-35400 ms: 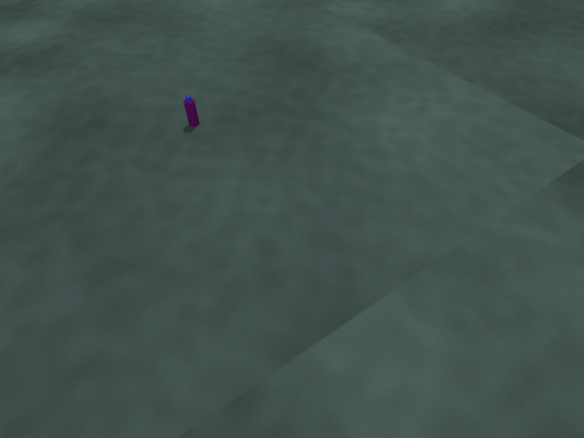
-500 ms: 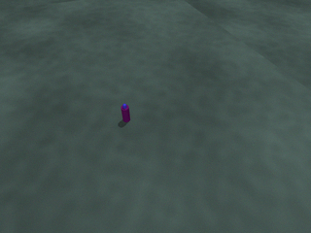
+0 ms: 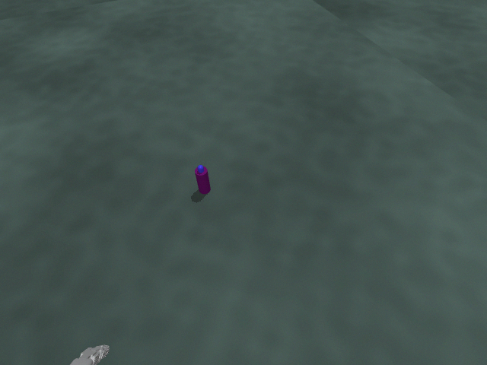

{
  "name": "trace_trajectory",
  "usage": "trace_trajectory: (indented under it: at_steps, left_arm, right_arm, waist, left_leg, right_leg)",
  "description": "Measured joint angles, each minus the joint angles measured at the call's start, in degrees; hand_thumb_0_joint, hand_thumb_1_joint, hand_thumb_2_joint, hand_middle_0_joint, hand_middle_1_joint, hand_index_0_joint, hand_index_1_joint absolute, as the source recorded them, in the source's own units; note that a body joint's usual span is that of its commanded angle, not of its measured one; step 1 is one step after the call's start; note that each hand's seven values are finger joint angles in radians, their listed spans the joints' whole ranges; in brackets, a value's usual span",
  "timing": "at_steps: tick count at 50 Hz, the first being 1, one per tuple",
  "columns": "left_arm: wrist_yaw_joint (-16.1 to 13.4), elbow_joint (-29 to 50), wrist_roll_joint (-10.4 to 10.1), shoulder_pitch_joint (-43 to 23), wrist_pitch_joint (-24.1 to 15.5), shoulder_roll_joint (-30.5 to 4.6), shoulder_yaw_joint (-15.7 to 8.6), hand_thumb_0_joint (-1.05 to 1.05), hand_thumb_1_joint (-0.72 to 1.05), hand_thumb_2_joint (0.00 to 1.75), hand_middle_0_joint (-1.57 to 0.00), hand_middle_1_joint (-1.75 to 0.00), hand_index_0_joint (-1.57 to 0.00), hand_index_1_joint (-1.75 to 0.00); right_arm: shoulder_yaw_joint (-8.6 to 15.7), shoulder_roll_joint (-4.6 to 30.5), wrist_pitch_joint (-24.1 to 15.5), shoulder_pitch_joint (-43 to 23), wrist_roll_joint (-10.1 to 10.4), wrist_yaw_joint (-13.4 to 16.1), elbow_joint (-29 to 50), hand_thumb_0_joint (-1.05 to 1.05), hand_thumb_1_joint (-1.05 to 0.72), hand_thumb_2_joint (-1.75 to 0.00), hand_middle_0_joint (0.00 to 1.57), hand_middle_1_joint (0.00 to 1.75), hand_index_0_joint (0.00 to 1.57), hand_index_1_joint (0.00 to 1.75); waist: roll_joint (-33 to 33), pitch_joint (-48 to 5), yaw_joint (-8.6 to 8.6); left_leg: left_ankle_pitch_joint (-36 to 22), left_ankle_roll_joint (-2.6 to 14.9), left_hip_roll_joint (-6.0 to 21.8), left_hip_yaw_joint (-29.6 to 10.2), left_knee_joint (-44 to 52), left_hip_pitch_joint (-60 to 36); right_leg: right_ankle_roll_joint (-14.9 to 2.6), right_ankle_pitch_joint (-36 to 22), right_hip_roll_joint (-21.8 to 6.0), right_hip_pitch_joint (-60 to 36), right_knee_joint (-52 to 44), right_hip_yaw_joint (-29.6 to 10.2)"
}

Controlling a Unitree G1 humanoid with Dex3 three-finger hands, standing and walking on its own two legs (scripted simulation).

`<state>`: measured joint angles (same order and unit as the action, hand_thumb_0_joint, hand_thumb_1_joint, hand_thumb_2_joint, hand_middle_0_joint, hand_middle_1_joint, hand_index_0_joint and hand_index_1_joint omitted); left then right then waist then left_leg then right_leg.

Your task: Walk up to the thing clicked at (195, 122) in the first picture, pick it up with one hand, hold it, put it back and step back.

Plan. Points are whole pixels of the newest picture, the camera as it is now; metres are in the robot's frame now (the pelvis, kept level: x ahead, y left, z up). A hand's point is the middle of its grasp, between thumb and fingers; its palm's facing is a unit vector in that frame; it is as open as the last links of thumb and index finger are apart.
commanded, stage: step back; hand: left
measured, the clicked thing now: (202, 178) +1.02 +0.24 -0.67
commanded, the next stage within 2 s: stand in 0.26 s
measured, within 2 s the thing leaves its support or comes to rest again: neither
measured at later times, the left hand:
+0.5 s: hand out of the picture +0.11 +0.26 -0.14, palm faces -0.02 -0.94 -0.33, open 7.4 cm
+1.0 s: hand out of the picture +0.08 +0.25 -0.14, palm faces -0.04 -0.94 -0.34, open 7.4 cm
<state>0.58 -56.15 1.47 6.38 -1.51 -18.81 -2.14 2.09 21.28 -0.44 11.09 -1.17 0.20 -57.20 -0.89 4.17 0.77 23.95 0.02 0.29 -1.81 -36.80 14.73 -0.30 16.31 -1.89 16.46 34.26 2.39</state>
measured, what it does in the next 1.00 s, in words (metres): steps on the spot: left foot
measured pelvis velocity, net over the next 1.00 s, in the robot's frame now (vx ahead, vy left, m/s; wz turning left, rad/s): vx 0.01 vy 0.00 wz -0.01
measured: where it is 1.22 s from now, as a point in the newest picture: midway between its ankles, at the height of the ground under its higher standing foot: outside the picture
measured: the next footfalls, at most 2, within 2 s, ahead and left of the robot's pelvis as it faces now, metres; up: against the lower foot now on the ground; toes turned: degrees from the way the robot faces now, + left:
left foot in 0.02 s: +0.04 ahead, +0.14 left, +0.00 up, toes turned -1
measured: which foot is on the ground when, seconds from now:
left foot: up 0.00-0.00, down 0.02-1.00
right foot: down 0.00-1.00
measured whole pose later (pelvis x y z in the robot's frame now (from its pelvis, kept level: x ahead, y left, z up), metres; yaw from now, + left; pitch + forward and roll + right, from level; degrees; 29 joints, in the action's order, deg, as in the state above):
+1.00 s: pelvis +0.01 +0.00 +0.02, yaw -1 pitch -1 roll +0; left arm 0.5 -65.9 0.7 6.7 -0.8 -19.9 0.1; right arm 0.4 19.9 -0.3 6.7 -0.7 -0.9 -66.1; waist -0.2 3.0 0.2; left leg 10.8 -1.6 1.3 -0.6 -17.6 5.4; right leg 0.1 9.3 -1.1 8.5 19.2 1.9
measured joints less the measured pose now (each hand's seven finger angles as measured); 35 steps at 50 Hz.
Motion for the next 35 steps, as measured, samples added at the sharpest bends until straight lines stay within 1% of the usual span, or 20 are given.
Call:
trace_trajectory:
  at_steps: [1, 2, 3, 5, 8, 13, 17, 25, 35]
  left_arm:
    - [-0.04, -0.13, -0.19, -0.35, 0.21, -0.12, 0.06, 0.01, 0.9, 0.9, -0.21, -0.3, -0.2, -0.3]
    - [-0.15, -0.39, -0.39, -0.77, 0.47, -0.45, 0.04, 0.01, 0.9, 0.9, -0.21, -0.3, -0.2, -0.3]
    - [-0.28, -0.66, -0.67, -0.99, 0.76, -0.78, 0.01, 0.01, 0.9, 0.9, -0.21, -0.3, -0.2, -0.3]
    - [-0.44, -1.23, -1.13, -1.02, 1.14, -1.15, 0.03, 0.01, 0.9, 0.9, -0.21, -0.3, -0.2, -0.3]
    - [-0.48, -2.35, -1.05, -1.41, 1.15, -1.78, 0.07, 0.01, 0.9, 0.9, -0.21, -0.3, -0.2, -0.3]
    - [-0.69, -3.51, -1.29, -2.42, 0.94, -2.45, 0.17, 0.01, 0.9, 0.9, -0.21, -0.3, -0.2, -0.3]
    - [-0.64, -5.17, -1.52, -2.65, 1.19, -2.17, 0.85, 0.01, 0.9, 0.9, -0.21, -0.3, -0.2, -0.3]
    - [-0.28, -7.74, -1.05, -2.34, 0.97, -1.04, 1.86, 0.01, 0.9, 0.9, -0.21, -0.3, -0.2, -0.3]
    - [-0.17, -9.45, -0.75, -0.94, 0.63, -0.96, 2.13, 0.01, 0.9, 0.9, -0.21, -0.3, -0.2, -0.3]
  right_arm:
    - [0.1, -0.03, -0.28, -0.27, -0.12, 0.07, -0.33, 0.01, -0.9, -0.89, 0.2, 0.3, 0.2, 0.3]
    - [0.25, -0.47, -0.45, -0.74, -0.29, 0.21, -0.9, 0.01, -0.9, -0.89, 0.2, 0.3, 0.2, 0.3]
    - [0.28, -0.99, -0.52, -1.06, -0.46, 0.3, -1.4, 0.01, -0.9, -0.89, 0.2, 0.3, 0.2, 0.3]
    - [-0.01, -1.51, -0.35, -1.48, -0.47, 0.09, -2.23, 0.01, -0.9, -0.89, 0.2, 0.3, 0.2, 0.3]
    - [-0.44, -1.99, -0.09, -2.76, -0.41, -0.11, -3.51, 0.01, -0.9, -0.89, 0.2, 0.3, 0.2, 0.3]
    - [-0.74, -2.28, -0.27, -4.99, 0.05, 0.02, -4.31, 0.01, -0.9, -0.89, 0.2, 0.3, 0.2, 0.3]
    - [-1.22, -2.15, -0.54, -6.52, 0.63, -0.1, -4.86, 0.01, -0.9, -0.89, 0.2, 0.3, 0.2, 0.3]
    - [-1.69, -2.06, -0.62, -8.22, 0.81, -0.5, -5.68, 0.01, -0.9, -0.89, 0.2, 0.3, 0.2, 0.3]
    - [-1.66, -1.92, -0.16, -7.46, 0.67, -0.98, -7.32, 0.01, -0.9, -0.89, 0.2, 0.3, 0.2, 0.3]
  waist:
    - [0.05, 0.12, -0.23]
    - [0.92, 0.53, -0.22]
    - [1.85, 0.61, -0.03]
    - [2.24, -0.09, 0.14]
    - [2.12, -0.3, 0.02]
    - [2.45, 0.06, -0.14]
    - [2.13, -0.08, -0.11]
    - [1.31, -0.5, -0.07]
    - [1.05, -0.69, -0.12]
  left_leg:
    - [-4.97, -0.26, 0.1, 0.1, 3.22, -0.97]
    - [-6.78, -0.55, -0.47, 0.46, 4.04, -1.65]
    - [-6.72, -0.59, -0.98, 1.0, 4.5, -2.24]
    - [-5.81, -0.47, -0.73, 1.37, 4.6, -2.51]
    - [-5.28, -0.46, 0.11, 1.18, 4.96, -3.14]
    - [-6.04, -0.31, -0.05, 1.07, 6.78, -4.27]
    - [-7.45, -0.19, -0.17, 1.38, 9.96, -6.41]
    - [-10.63, -0.28, -0.24, 1.45, 15.78, -9.55]
    - [-12.9, -0.87, 0.29, 1.34, 18.95, -10.15]
  right_leg:
    - [0.28, 0.58, -0.19, 0.07, 0.74, 0.22]
    - [0.6, 1.13, -0.84, -0.01, 1.5, -0.14]
    - [0.86, 1.38, -1.35, -0.16, 1.74, -0.7]
    - [1.11, 1.04, -1.06, -0.76, 0.48, -1.01]
    - [1.23, 0.07, -0.21, -2.42, -2.2, -0.69]
    - [1.42, -0.85, -0.36, -3.85, -4.47, -0.54]
    - [1.66, -2.29, -0.43, -5.84, -7.52, -0.78]
    - [1.74, -5.16, -0.44, -8.74, -12.78, -0.75]
    - [1.2, -7.19, 0.11, -9.14, -15.54, -0.57]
